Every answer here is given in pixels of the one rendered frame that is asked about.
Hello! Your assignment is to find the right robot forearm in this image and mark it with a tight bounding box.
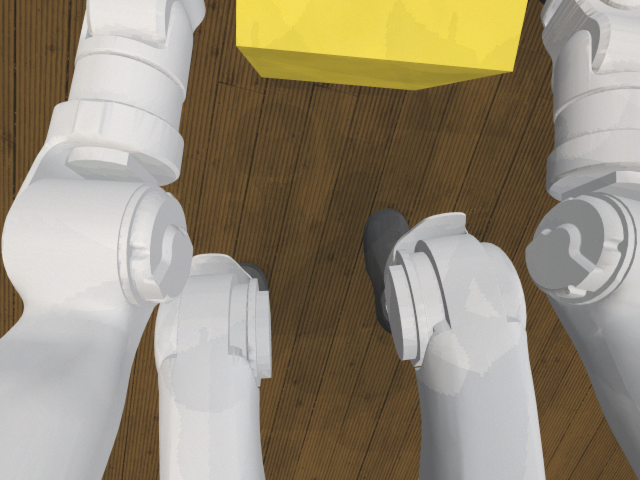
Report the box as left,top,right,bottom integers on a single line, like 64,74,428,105
540,0,640,201

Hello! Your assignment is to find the left robot forearm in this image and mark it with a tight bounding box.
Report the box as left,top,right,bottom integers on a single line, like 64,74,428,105
2,0,206,281

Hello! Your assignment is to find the right robot thigh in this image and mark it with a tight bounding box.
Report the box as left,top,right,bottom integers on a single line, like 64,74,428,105
385,234,546,480

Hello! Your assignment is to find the right robot upper arm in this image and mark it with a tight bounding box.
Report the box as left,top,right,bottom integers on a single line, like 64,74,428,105
525,192,640,480

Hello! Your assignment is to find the carton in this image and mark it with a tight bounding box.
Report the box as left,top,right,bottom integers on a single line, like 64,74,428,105
236,0,528,90

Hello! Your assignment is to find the right robot foot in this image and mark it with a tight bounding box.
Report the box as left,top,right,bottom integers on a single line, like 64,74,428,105
363,208,410,334

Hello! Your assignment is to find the left robot upper arm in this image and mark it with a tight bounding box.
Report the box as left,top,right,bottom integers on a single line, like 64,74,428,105
0,177,193,480

